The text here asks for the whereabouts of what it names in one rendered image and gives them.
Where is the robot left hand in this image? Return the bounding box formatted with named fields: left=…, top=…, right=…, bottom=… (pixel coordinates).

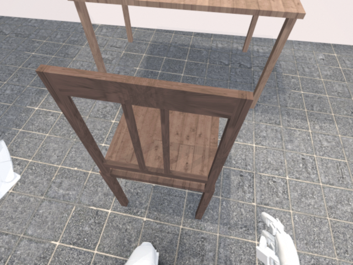
left=0, top=140, right=20, bottom=199

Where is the robot right hand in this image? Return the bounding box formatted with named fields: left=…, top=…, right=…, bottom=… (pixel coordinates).
left=256, top=212, right=300, bottom=265

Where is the table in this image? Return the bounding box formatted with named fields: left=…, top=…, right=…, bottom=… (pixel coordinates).
left=68, top=0, right=306, bottom=109

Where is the left robot thigh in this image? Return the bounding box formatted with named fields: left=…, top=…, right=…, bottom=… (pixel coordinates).
left=125, top=245, right=159, bottom=265

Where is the chair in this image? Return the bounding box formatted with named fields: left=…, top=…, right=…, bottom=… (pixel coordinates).
left=36, top=64, right=254, bottom=220

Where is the left robot shin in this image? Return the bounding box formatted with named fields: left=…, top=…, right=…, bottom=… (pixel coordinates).
left=141, top=242, right=153, bottom=247

